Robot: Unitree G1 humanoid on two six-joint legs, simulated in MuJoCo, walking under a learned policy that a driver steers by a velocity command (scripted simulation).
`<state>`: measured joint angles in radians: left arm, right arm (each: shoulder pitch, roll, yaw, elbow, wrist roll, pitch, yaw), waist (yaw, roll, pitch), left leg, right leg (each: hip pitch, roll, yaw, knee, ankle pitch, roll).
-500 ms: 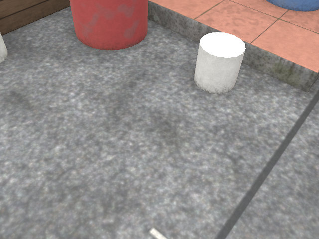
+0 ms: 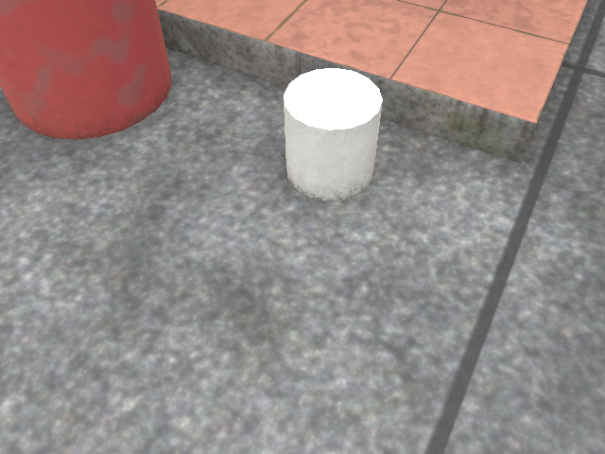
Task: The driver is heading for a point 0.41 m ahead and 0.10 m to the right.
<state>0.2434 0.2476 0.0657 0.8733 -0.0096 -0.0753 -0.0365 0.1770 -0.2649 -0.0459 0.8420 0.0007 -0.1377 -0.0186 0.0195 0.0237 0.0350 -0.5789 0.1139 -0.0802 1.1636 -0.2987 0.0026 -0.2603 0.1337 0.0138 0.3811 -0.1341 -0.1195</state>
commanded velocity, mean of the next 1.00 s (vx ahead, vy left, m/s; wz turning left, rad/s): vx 0.29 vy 0.00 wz -0.33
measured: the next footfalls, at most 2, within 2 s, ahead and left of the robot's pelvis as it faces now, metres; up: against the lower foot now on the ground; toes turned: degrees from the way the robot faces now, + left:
left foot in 0.28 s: +0.35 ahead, +0.14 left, +0.00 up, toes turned -13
right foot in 0.70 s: +0.45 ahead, -0.14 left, +0.00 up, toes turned -18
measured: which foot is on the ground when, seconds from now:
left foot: up 0.00-0.26, down 0.28-0.72, up 0.74-0.98, down 1.00-1.00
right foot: down 0.00-0.28, up 0.30-0.68, down 0.70-1.00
